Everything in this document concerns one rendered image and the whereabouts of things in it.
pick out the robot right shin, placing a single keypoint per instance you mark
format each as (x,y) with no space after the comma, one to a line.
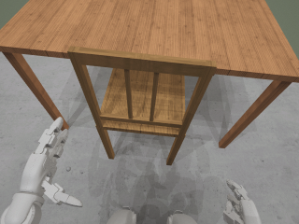
(178,212)

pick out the right robot thigh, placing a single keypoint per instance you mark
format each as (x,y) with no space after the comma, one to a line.
(180,219)

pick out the table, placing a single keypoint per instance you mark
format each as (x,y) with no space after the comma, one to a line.
(242,36)

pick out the chair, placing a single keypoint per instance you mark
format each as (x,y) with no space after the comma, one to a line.
(145,93)

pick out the left robot forearm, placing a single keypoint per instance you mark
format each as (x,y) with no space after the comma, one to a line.
(24,209)

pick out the robot left hand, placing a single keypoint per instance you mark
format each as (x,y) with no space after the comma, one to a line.
(43,161)

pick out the robot right hand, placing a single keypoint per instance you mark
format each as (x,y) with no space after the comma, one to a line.
(245,209)

